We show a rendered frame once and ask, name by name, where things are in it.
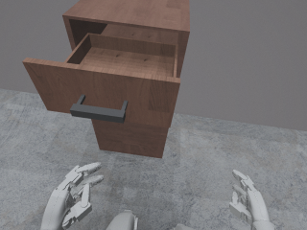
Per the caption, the robot left shin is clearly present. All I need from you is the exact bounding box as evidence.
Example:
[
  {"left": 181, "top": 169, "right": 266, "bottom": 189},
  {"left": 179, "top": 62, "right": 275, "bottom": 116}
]
[{"left": 123, "top": 210, "right": 132, "bottom": 214}]

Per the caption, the left robot thigh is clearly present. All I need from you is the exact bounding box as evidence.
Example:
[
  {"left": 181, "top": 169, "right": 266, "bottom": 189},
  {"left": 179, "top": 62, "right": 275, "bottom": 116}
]
[{"left": 106, "top": 213, "right": 139, "bottom": 230}]

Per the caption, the robot left hand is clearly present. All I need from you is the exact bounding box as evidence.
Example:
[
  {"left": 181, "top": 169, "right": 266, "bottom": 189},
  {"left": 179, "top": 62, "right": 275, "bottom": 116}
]
[{"left": 40, "top": 162, "right": 105, "bottom": 230}]

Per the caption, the cabinet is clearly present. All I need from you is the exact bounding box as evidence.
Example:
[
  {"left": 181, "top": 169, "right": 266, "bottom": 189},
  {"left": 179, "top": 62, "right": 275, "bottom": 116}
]
[{"left": 62, "top": 0, "right": 190, "bottom": 159}]

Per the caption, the robot right hand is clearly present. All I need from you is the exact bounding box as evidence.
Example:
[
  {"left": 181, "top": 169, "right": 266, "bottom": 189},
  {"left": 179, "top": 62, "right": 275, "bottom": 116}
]
[{"left": 229, "top": 170, "right": 271, "bottom": 226}]

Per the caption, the robot right forearm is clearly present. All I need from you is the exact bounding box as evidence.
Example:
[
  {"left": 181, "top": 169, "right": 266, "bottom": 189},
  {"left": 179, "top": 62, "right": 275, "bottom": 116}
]
[{"left": 250, "top": 220, "right": 277, "bottom": 230}]

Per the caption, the drawer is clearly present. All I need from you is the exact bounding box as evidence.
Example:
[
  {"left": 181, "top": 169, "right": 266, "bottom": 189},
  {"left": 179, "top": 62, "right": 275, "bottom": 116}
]
[{"left": 22, "top": 33, "right": 180, "bottom": 128}]

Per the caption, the handle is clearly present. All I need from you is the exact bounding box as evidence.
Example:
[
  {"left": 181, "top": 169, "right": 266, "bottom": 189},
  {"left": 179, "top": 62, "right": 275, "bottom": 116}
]
[{"left": 70, "top": 94, "right": 129, "bottom": 124}]

